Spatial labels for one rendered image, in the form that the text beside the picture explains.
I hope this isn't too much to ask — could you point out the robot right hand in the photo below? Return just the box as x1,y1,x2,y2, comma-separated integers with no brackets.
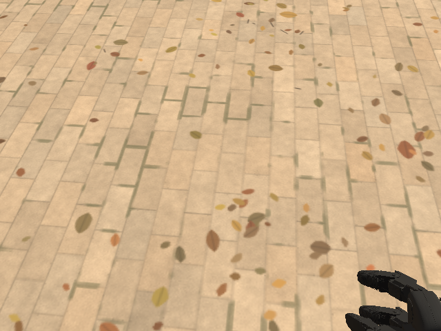
345,270,441,331

